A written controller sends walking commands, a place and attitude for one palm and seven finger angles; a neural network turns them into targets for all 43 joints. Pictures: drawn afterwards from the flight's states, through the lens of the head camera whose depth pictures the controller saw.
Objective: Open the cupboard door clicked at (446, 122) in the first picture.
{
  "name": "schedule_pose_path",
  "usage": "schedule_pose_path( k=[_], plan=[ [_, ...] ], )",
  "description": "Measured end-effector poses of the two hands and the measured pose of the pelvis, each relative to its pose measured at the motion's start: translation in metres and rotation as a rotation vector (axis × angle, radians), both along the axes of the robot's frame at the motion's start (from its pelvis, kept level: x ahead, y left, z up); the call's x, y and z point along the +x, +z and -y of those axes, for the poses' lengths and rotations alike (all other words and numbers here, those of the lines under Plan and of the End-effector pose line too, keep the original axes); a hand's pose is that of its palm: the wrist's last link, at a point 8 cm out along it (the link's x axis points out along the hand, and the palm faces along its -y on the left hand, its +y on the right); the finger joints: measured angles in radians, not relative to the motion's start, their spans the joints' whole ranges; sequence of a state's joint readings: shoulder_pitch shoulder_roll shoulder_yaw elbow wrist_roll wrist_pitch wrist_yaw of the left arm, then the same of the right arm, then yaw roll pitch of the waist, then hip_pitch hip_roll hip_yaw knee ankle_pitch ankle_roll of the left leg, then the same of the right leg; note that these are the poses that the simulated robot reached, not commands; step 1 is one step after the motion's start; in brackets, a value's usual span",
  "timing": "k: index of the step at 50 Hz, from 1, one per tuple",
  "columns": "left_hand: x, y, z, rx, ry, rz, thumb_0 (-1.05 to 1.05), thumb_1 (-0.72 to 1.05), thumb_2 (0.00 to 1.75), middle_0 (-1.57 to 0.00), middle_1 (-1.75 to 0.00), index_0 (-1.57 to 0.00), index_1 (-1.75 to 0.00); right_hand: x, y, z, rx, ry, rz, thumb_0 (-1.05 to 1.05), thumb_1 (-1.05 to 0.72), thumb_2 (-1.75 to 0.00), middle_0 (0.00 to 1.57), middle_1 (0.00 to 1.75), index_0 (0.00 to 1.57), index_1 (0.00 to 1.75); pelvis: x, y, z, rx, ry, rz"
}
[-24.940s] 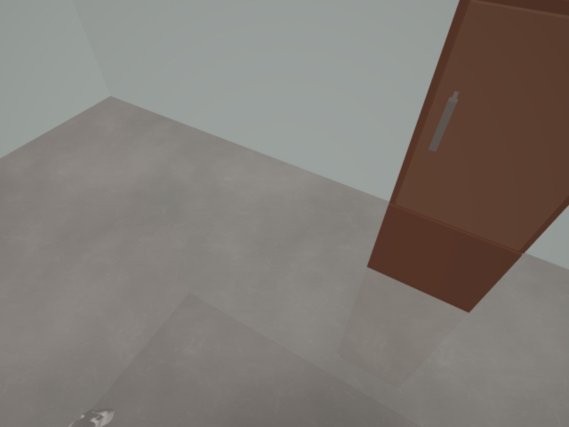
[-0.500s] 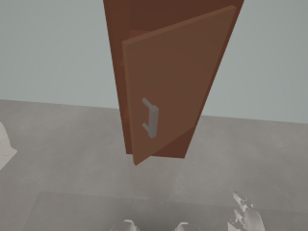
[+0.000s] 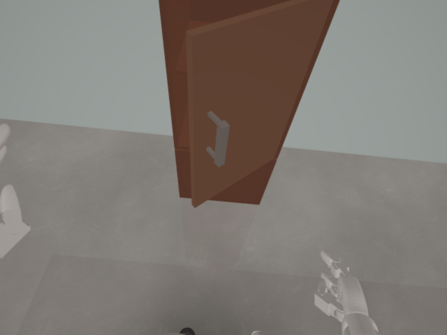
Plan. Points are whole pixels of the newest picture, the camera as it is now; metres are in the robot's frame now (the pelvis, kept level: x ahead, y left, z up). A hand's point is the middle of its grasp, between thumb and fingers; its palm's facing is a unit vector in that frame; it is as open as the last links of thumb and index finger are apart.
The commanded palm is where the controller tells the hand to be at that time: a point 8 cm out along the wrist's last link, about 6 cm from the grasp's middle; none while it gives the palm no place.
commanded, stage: stop stepping back and stand still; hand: left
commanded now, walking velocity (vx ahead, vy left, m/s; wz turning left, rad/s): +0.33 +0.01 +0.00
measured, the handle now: (216, 140) +0.52 +0.06 -0.01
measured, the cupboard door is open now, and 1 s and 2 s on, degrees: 41 41 41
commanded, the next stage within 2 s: let the arm hang, fingers relaxed in 0.92 s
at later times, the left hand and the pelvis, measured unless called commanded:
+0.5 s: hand out of the picture +0.12 +0.24 +0.16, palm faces +0.45 -0.77 -0.44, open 7.4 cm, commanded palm +0.05 +0.28 +0.17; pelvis -0.08 -0.02 -0.01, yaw +1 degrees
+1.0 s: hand out of the picture +0.08 +0.26 +0.15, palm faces +0.44 -0.78 -0.45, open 7.4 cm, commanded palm none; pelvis -0.11 -0.01 +0.00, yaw +1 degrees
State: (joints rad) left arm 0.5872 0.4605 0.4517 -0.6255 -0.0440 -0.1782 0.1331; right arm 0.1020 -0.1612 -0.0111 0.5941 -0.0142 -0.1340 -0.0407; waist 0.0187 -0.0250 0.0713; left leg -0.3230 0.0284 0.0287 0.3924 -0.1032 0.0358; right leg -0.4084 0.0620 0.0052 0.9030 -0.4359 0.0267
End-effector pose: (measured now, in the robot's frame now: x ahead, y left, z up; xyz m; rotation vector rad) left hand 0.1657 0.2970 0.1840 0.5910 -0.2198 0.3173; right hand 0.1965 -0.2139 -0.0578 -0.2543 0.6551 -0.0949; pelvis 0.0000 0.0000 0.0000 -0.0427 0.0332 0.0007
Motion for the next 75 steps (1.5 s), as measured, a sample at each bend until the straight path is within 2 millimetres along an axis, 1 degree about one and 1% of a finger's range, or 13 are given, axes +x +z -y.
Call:
schedule_pose_path(
  k=[6,12,20,28,34,40,51,53,57,60,63,68,75],
  plan=[
    [-0.042,-0.003,0.015,-0.014,0.035,-0.021,0.01,0.89,0.90,-0.21,-0.30,-0.21,-0.31,-0.052,-0.008,0.010,0.029,-0.007,-0.003,0.01,-0.90,-0.89,0.20,0.30,0.20,0.30,-0.036,-0.003,0.018,0.019,0.005,-0.005],
    [-0.080,-0.002,0.034,-0.018,0.051,0.007,0.01,0.89,0.90,-0.21,-0.30,-0.21,-0.31,-0.108,-0.030,0.041,0.015,-0.023,-0.094,0.01,-0.90,-0.89,0.20,0.30,0.21,0.30,-0.065,-0.008,0.032,0.047,-0.003,0.011],
    [-0.091,-0.007,0.025,-0.062,0.095,0.113,0.01,0.89,0.90,-0.21,-0.30,-0.21,-0.31,-0.161,-0.038,0.080,-0.072,-0.130,-0.140,0.01,-0.90,-0.89,0.20,0.30,0.20,0.30,-0.071,-0.013,0.029,0.045,0.035,0.029],
    [-0.096,-0.009,0.024,-0.020,0.046,0.069,0.01,0.89,0.90,-0.21,-0.30,-0.21,-0.31,-0.164,-0.031,0.065,-0.029,-0.141,-0.055,0.01,-0.90,-0.89,0.20,0.30,0.20,0.30,-0.089,-0.014,0.025,0.057,0.011,0.056],
    [-0.114,-0.004,0.029,-0.004,0.026,0.063,0.01,0.89,0.90,-0.21,-0.30,-0.21,-0.31,-0.157,-0.029,0.043,0.026,-0.078,-0.021,0.01,-0.90,-0.89,0.20,0.30,0.20,0.30,-0.101,-0.012,0.025,0.038,0.012,0.054],
    [-0.129,-0.010,0.017,-0.039,0.087,0.035,0.01,0.89,0.90,-0.21,-0.30,-0.21,-0.31,-0.152,-0.029,0.030,0.029,-0.036,-0.032,0.01,-0.90,-0.89,0.20,0.30,0.20,0.30,-0.108,-0.008,0.019,0.029,0.017,0.055],
    [-0.129,-0.016,0.007,-0.069,0.099,0.009,0.01,0.89,0.90,-0.21,-0.30,-0.21,-0.31,-0.148,-0.017,0.021,0.005,-0.019,-0.012,0.01,-0.90,-0.89,0.20,0.30,0.20,0.30,-0.115,-0.004,0.012,0.029,0.023,0.053],
    [-0.121,-0.040,0.003,-0.068,0.076,-0.085,0.01,0.89,0.90,-0.21,-0.30,-0.20,-0.30,-0.147,-0.026,0.024,0.019,0.014,-0.033,0.01,-0.90,-0.89,0.20,0.30,0.20,0.30,-0.118,-0.006,0.009,0.026,0.039,0.035],
    [-0.118,-0.156,-0.004,-0.225,0.136,-0.564,0.00,0.90,0.90,-0.20,-0.30,-0.20,-0.30,-0.157,-0.055,0.036,0.018,0.023,-0.175,0.01,-0.90,-0.89,0.20,0.30,0.20,0.30,-0.127,-0.013,0.003,0.032,0.049,0.031],
    [-0.154,-0.241,0.013,-0.347,0.177,-0.924,0.00,0.91,0.90,-0.20,-0.30,-0.19,-0.30,-0.178,-0.065,0.047,0.009,-0.009,-0.262,0.01,-0.90,-0.89,0.20,0.30,0.20,0.30,-0.131,-0.014,0.005,0.038,0.045,0.043],
    [-0.207,-0.299,0.044,-0.455,0.194,-1.207,0.01,0.91,0.90,-0.20,-0.30,-0.19,-0.30,-0.210,-0.069,0.057,-0.016,-0.044,-0.369,0.01,-0.90,-0.89,0.20,0.30,0.20,0.30,-0.134,-0.013,0.008,0.039,0.043,0.054],
    [-0.295,-0.341,0.087,-0.612,0.242,-1.506,0.01,0.92,0.90,-0.20,-0.30,-0.20,-0.30,-0.271,-0.073,0.068,-0.061,-0.103,-0.586,0.00,-0.91,-0.89,0.20,0.30,0.20,0.30,-0.136,-0.009,0.012,0.033,0.049,0.059],
    [-0.371,-0.339,0.092,-0.691,0.401,-1.667,0.01,0.92,0.90,-0.20,-0.30,-0.20,-0.30,-0.331,-0.079,0.062,-0.054,-0.142,-0.796,0.00,-0.91,-0.89,0.20,0.30,0.20,0.30,-0.134,-0.006,0.014,0.028,0.066,0.059]
  ],
)
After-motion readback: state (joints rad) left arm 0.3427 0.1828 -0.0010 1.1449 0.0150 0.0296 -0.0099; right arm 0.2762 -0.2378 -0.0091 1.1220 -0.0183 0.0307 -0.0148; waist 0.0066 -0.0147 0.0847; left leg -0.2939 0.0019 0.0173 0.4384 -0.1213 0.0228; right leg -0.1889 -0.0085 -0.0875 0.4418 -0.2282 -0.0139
